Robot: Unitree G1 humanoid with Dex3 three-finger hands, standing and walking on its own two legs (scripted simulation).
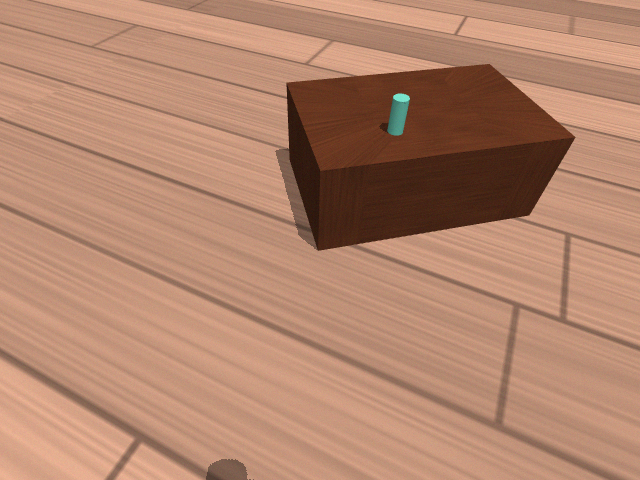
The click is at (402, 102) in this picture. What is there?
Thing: squat round
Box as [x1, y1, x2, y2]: [387, 94, 409, 135]
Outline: 405,94 395,94 393,96 387,129 388,132 391,134 397,135 402,132 409,97
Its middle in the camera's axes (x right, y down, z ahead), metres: +0.30 -0.48 +1.45
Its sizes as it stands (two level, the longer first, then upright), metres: 0.060 0.060 0.138
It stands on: a support 0.42 m high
